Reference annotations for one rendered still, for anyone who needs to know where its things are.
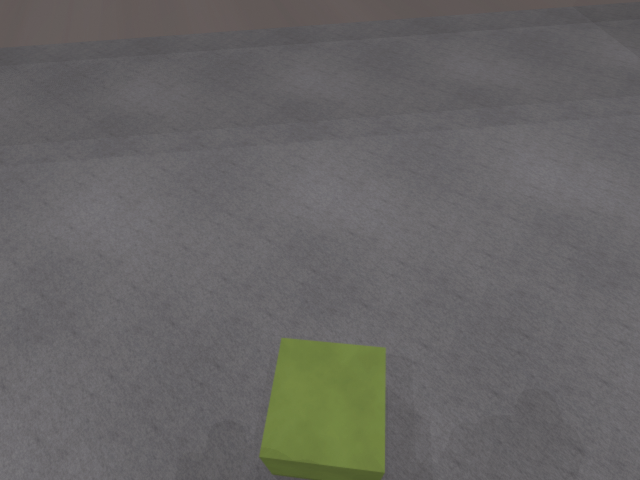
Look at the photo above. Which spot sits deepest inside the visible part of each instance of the carton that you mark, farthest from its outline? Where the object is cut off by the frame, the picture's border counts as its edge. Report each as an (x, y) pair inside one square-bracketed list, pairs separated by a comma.
[(326, 415)]

